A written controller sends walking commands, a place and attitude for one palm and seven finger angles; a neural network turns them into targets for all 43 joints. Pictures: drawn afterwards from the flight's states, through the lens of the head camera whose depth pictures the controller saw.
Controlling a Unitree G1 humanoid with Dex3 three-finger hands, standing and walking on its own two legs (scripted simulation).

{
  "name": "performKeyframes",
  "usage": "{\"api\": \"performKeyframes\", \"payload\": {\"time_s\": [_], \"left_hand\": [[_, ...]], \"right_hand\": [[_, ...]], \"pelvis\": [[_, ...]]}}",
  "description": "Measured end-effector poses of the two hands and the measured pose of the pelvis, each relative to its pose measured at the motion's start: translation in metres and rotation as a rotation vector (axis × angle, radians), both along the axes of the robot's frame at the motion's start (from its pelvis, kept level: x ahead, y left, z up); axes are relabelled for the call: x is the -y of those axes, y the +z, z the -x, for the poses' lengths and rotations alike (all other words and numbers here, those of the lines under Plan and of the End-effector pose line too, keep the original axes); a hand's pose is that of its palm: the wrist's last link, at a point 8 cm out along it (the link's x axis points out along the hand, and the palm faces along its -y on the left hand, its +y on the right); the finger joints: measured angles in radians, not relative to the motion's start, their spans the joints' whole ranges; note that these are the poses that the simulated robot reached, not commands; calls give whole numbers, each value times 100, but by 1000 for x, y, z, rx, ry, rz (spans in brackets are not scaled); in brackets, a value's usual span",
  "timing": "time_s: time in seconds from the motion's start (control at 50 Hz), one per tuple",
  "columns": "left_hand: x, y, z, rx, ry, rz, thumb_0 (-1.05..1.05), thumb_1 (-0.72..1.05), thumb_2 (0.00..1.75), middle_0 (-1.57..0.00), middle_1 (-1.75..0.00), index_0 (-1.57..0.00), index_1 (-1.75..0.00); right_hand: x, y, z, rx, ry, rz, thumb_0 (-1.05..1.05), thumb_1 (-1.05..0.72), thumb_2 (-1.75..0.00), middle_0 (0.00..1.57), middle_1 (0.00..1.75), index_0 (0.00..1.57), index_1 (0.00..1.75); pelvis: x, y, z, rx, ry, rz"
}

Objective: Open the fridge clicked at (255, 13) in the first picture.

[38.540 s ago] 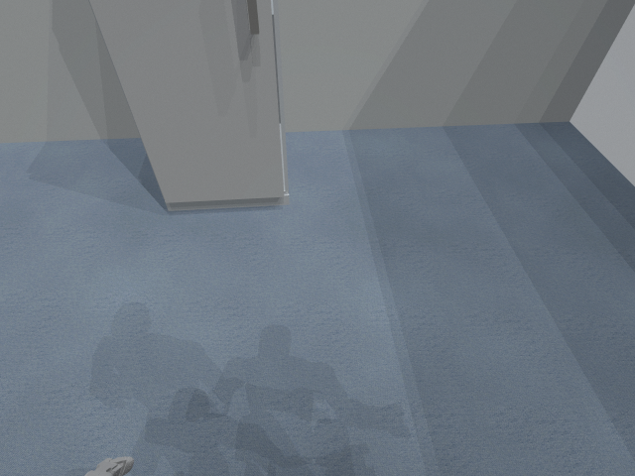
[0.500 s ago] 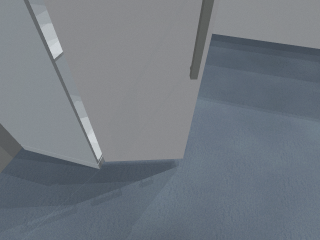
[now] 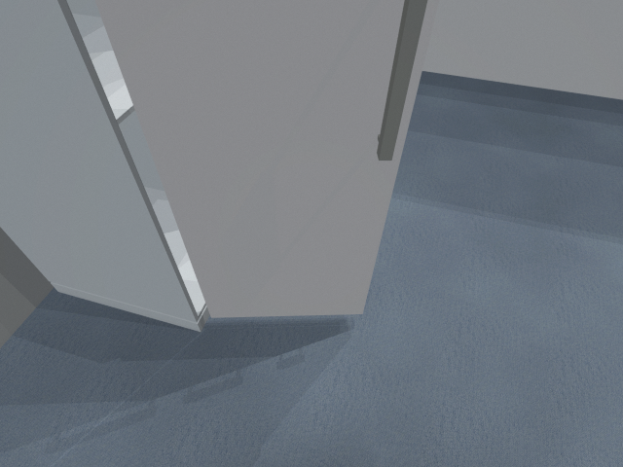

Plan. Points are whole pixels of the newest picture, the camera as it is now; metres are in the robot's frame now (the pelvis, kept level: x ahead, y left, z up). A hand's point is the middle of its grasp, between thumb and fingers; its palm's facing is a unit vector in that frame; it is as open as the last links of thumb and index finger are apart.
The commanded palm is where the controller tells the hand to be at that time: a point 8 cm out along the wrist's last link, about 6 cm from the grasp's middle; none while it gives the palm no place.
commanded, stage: look to check the result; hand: right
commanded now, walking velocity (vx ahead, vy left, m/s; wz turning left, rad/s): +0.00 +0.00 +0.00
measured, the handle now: (399, 61) +0.68 -0.09 +0.21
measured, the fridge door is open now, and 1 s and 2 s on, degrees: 72 72 72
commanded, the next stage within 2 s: stand and wait in 0.48 s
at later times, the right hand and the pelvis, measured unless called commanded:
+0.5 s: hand out of the picture +0.00 -0.16 -0.18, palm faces +0.03 +0.98 -0.17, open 7.4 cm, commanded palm none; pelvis +0.01 +0.00 +0.00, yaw +0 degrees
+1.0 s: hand out of the picture +0.03 -0.17 -0.18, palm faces +0.02 +0.98 -0.20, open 7.4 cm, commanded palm none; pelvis +0.02 +0.01 +0.00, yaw +0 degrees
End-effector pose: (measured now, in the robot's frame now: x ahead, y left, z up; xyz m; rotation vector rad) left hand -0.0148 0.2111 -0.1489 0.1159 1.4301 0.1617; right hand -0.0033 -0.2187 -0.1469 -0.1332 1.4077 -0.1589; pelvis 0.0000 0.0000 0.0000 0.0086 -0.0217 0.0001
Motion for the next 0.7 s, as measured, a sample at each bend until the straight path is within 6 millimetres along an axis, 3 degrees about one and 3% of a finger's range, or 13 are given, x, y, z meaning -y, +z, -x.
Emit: {"api": "performKeyframes", "payload": {"time_s": [0.28, 0.7], "left_hand": [[-7, 2, -14, 8, -11, -14, 1, 91, 89, -20, -30, -20, -30], [-15, 4, -28, 25, -12, -26, 1, 91, 89, -20, -30, -20, -30]], "right_hand": [[-6, -1, 14, -48, -14, -10, 1, -91, -90, 20, 30, 20, 30], [-3, 0, -14, -1, 8, 1, 1, -91, -90, 20, 30, 20, 30]], "pelvis": [[-2, 0, -4, 1, 0, 0], [-5, 1, -12, 0, 5, 2]]}}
